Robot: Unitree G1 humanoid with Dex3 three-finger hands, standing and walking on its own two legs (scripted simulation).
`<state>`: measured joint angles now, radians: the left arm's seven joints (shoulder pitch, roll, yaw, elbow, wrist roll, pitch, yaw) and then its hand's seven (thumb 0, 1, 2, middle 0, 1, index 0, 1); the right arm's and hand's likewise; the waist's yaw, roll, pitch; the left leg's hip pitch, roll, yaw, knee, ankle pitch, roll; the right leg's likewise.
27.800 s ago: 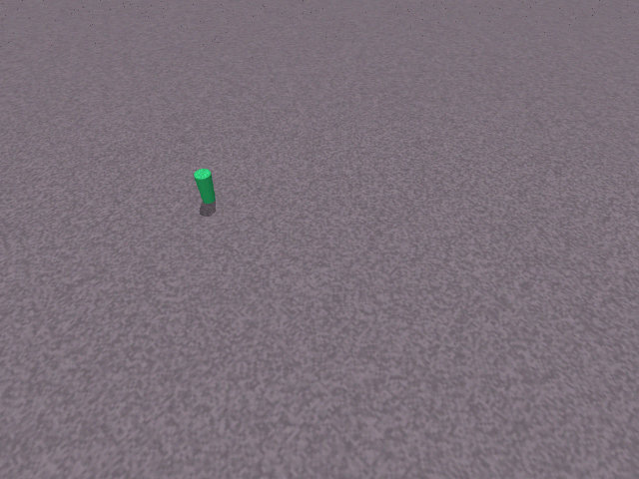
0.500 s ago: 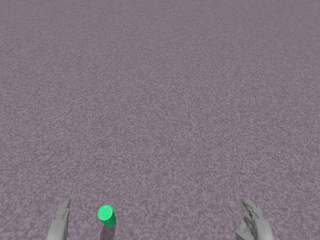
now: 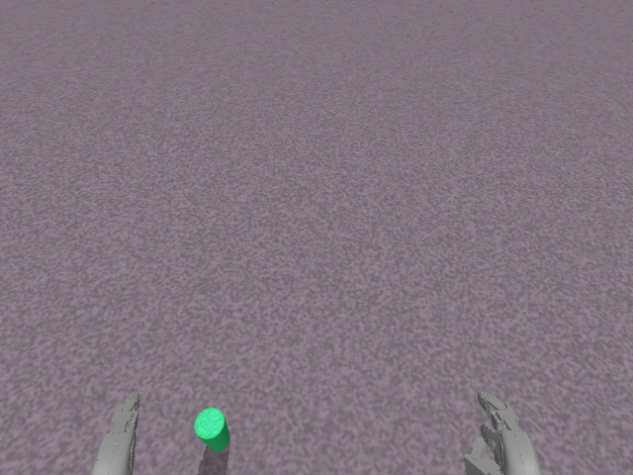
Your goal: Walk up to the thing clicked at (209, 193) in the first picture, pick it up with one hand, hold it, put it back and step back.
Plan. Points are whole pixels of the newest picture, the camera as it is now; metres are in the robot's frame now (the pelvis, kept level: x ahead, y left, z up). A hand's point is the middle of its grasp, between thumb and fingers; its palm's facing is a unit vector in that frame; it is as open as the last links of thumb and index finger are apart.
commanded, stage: home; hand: left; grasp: from the side
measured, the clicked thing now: (214, 431) +0.37 +0.25 -0.65
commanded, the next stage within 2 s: stand in 0.58 s
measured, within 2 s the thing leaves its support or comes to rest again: neither
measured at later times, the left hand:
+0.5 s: hand (167, 470) +0.17 +0.18 -0.05, palm faces +0.10 -0.96 -0.28, open 17.7 cm
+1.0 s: hand (168, 466) +0.17 +0.18 -0.06, palm faces +0.08 -0.95 -0.29, open 12.7 cm
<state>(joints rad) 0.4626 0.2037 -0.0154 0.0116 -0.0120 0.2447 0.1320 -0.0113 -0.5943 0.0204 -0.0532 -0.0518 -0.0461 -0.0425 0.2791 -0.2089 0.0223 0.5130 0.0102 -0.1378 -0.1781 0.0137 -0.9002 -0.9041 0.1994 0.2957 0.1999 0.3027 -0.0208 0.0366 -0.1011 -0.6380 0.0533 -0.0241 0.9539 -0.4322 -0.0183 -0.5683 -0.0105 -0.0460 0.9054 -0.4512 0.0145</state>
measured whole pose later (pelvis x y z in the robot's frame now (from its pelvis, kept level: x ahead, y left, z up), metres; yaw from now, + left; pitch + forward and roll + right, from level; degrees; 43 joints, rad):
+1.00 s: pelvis +0.00 +0.00 +0.00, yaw +0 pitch +6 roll -2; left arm 0.44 0.21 -0.02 0.05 0.01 0.21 0.12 -0.01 0.07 0.62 -0.19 -0.27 -0.18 -0.26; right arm 0.26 -0.21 0.02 0.54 -0.02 -0.14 -0.17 0.01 -0.90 -0.90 0.20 0.30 0.20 0.30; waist -0.02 0.03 -0.08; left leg -0.62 0.05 -0.02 0.94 -0.43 -0.02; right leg -0.55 -0.01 -0.04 0.90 -0.46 0.01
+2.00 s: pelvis -0.02 +0.01 +0.06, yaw +0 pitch -4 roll +0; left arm 0.19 0.33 -0.01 1.15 0.02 -0.01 0.01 0.01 0.90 0.90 -0.21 -0.30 -0.20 -0.30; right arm 0.14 -0.33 -0.02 1.15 -0.02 0.01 0.01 0.01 -0.90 -0.90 0.20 0.30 0.20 0.30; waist 0.00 0.02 0.05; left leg -0.18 0.00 0.02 0.38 -0.13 0.01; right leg -0.14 -0.05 -0.02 0.38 -0.17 0.04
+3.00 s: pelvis +0.02 +0.01 +0.06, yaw -1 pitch -3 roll +0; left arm 0.10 0.33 0.00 1.15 0.01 -0.01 0.00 0.00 0.90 0.90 -0.21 -0.30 -0.20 -0.30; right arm 0.10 -0.34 -0.01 1.16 -0.02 -0.01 0.00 0.01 -0.90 -0.90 0.20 0.29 0.20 0.30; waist -0.01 0.00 0.05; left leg -0.12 0.02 0.03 0.32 -0.16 -0.01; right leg -0.08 -0.04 -0.01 0.31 -0.18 0.03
